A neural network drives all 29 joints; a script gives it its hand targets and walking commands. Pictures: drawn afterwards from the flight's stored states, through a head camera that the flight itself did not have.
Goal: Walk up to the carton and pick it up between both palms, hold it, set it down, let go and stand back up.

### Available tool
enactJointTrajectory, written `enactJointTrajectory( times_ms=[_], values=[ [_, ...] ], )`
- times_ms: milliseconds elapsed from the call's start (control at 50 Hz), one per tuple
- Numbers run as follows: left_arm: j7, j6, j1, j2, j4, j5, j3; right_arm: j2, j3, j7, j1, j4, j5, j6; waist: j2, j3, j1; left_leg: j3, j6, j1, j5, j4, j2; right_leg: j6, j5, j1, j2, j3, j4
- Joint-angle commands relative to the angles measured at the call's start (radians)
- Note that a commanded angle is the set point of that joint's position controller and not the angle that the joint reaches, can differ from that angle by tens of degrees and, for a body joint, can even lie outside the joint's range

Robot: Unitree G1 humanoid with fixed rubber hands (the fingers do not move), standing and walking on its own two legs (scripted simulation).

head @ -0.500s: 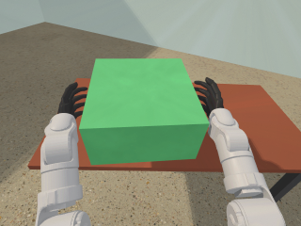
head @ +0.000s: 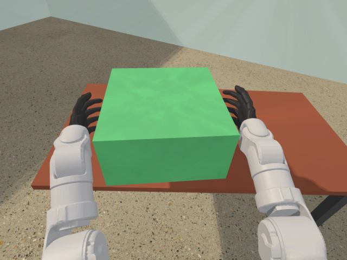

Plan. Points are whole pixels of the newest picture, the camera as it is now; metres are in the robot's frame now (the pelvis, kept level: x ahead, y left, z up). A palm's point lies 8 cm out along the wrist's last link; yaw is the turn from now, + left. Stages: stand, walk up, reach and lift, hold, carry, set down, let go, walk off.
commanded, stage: hold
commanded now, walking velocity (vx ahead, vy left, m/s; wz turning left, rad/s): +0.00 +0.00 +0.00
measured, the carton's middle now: (163, 118) +0.44 +0.00 +0.13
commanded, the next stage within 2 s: none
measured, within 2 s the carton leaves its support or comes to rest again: neither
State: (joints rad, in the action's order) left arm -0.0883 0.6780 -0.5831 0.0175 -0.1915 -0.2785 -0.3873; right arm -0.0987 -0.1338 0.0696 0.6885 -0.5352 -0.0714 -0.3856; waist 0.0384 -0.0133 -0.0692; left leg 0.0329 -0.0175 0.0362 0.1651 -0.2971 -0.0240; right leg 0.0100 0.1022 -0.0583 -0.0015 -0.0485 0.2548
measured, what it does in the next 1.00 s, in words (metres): stands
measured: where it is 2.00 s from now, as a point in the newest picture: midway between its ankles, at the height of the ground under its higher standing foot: outside the picture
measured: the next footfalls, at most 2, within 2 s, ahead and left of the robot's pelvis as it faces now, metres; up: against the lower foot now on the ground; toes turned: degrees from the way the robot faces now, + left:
none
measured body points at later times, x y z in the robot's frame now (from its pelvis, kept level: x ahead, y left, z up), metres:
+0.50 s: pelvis +0.02 +0.00 +0.00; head +0.00 +0.02 +0.45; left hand +0.38 +0.19 +0.15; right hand +0.39 -0.18 +0.17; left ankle +0.01 +0.11 -0.75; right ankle +0.03 -0.11 -0.75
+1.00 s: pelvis +0.00 +0.00 +0.00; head -0.02 +0.02 +0.45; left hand +0.38 +0.18 +0.16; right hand +0.38 -0.18 +0.18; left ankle +0.01 +0.11 -0.75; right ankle +0.03 -0.11 -0.75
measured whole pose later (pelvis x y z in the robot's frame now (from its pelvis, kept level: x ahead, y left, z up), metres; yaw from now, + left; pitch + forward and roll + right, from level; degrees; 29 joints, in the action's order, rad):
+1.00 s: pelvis +0.00 +0.00 +0.00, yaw +0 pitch -5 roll -1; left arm -0.05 0.67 -0.51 0.02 -0.08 -0.23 -0.33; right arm -0.13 -0.08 0.09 0.63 -0.43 -0.13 -0.37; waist 0.03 -0.01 -0.08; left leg 0.03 -0.01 0.05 0.18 -0.31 -0.02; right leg 0.01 0.10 -0.07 -0.01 -0.05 0.25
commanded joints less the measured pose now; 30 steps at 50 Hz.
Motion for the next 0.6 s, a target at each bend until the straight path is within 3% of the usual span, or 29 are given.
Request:
enactJointTrajectory(
  times_ms=[0,20,40,80,100,120,180,200,280,340,360,380,400,460,480,540,560,580],
  values=[
    [-0.126,-0.098,-0.726,-0.437,0.158,0.201,0.495,0.518,0.33,-0.137,0.687,0.279,-0.105,0.113,-0.072,0.406,-0.015,-0.06,0.048,0.06,-0.091,0.042,-0.017,-0.009,-0.046,0.203,-0.032,-0.011,0.005],
    [-0.114,-0.111,-0.705,-0.454,0.228,0.221,0.551,0.519,0.368,-0.137,0.629,0.307,-0.116,0.123,-0.087,0.481,-0.031,-0.046,0.066,0.002,-0.202,0.019,-0.011,-0.006,-0.123,0.221,-0.04,-0.013,0.016],
    [-0.108,-0.117,-0.708,-0.445,0.241,0.226,0.549,0.509,0.373,-0.134,0.634,0.332,-0.121,0.124,-0.068,0.489,-0.035,-0.038,0.07,-0.016,-0.252,-0.003,-0.012,-0.012,-0.161,0.209,-0.043,-0.014,0.018],
    [-0.106,-0.115,-0.626,-0.437,0.221,0.221,0.546,0.512,0.405,-0.121,0.584,0.343,-0.142,0.116,-0.057,0.511,-0.033,-0.039,0.067,-0.008,-0.272,-0.011,-0.017,-0.019,-0.232,0.265,-0.035,-0.007,0.021],
    [-0.106,-0.112,-0.621,-0.434,0.265,0.224,0.561,0.51,0.427,-0.115,0.571,0.372,-0.153,0.111,-0.05,0.517,-0.027,-0.033,0.074,-0.019,-0.316,-0.017,-0.019,-0.023,-0.279,0.269,-0.041,-0.002,0.031],
    [-0.109,-0.107,-0.59,-0.419,0.271,0.214,0.561,0.503,0.438,-0.106,0.548,0.396,-0.164,0.109,-0.069,0.527,-0.034,-0.045,0.066,-0.015,-0.332,-0.021,-0.033,-0.034,-0.333,0.295,-0.035,0.005,0.033],
    [-0.111,-0.088,-0.527,-0.386,0.277,0.193,0.543,0.476,0.455,-0.092,0.474,0.361,-0.187,0.086,-0.077,0.43,-0.036,-0.034,0.081,0.005,-0.35,-0.017,-0.025,-0.038,-0.335,0.296,-0.036,0.001,0.029],
    [-0.113,-0.077,-0.484,-0.388,0.294,0.187,0.538,0.462,0.46,-0.092,0.441,0.375,-0.196,0.078,-0.054,0.383,-0.029,-0.031,0.087,0.011,-0.365,-0.006,-0.021,-0.037,-0.32,0.278,-0.041,-0.001,0.018],
    [-0.133,-0.048,-0.474,-0.365,0.347,0.174,0.527,0.458,0.482,-0.078,0.433,0.403,-0.217,0.054,-0.055,0.324,-0.032,-0.046,0.063,0.025,-0.339,0.011,-0.038,-0.045,-0.368,0.301,-0.036,0.002,0.022],
    [-0.13,-0.045,-0.463,-0.374,0.355,0.184,0.532,0.451,0.494,-0.071,0.487,0.49,-0.234,0.066,-0.054,0.344,-0.028,-0.035,0.077,0.01,-0.397,-0.014,-0.026,-0.039,-0.376,0.3,-0.043,-0.005,0.036],
    [-0.124,-0.047,-0.463,-0.383,0.393,0.206,0.555,0.462,0.514,-0.071,0.473,0.536,-0.254,0.063,-0.042,0.379,-0.008,-0.027,0.079,-0.014,-0.44,-0.021,-0.025,-0.042,-0.402,0.303,-0.05,-0.002,0.035],
    [-0.125,-0.051,-0.454,-0.377,0.369,0.213,0.556,0.469,0.515,-0.069,0.481,0.545,-0.252,0.061,-0.034,0.38,-0.024,-0.033,0.075,-0.013,-0.428,-0.026,-0.031,-0.037,-0.408,0.296,-0.045,0.006,0.035],
    [-0.117,-0.059,-0.486,-0.376,0.422,0.22,0.582,0.449,0.51,-0.07,0.477,0.555,-0.247,0.062,-0.076,0.393,-0.031,-0.036,0.089,-0.018,-0.435,-0.039,-0.028,-0.032,-0.382,0.292,-0.05,-0.004,0.039],
    [-0.101,-0.066,-0.501,-0.375,0.449,0.235,0.599,0.446,0.512,-0.079,0.473,0.576,-0.232,0.056,-0.054,0.422,-0.028,-0.025,0.093,-0.056,-0.42,-0.035,-0.028,-0.027,-0.359,0.229,-0.054,-0.007,0.035],
    [-0.095,-0.07,-0.52,-0.392,0.505,0.253,0.633,0.458,0.521,-0.08,0.462,0.592,-0.248,0.057,-0.087,0.46,-0.029,-0.032,0.093,-0.066,-0.441,-0.048,-0.029,-0.025,-0.372,0.236,-0.056,-0.013,0.048],
    [-0.098,-0.049,-0.464,-0.397,0.391,0.239,0.599,0.413,0.453,-0.088,0.4,0.48,-0.216,0.033,-0.082,0.37,-0.049,-0.02,0.094,-0.043,-0.371,-0.021,-0.005,-0.015,-0.251,0.204,-0.045,-0.001,0.01],
    [-0.104,-0.037,-0.468,-0.387,0.338,0.221,0.577,0.386,0.433,-0.092,0.414,0.447,-0.192,0.027,-0.094,0.329,-0.048,-0.019,0.094,-0.023,-0.291,-0.002,0.001,-0.007,-0.151,0.186,-0.046,-0.014,-0.002],
    [-0.11,-0.033,-0.459,-0.403,0.345,0.217,0.577,0.402,0.429,-0.098,0.41,0.448,-0.186,0.03,-0.093,0.321,-0.041,-0.031,0.089,-0.021,-0.293,0.006,0.001,-0.003,-0.148,0.177,-0.045,-0.016,-0.002]
  ],
)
